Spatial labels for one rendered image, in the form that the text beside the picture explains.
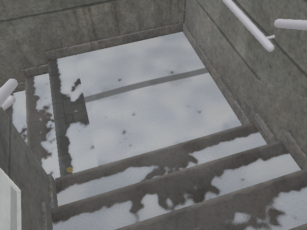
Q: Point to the stairs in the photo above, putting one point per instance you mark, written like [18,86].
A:
[32,115]
[230,180]

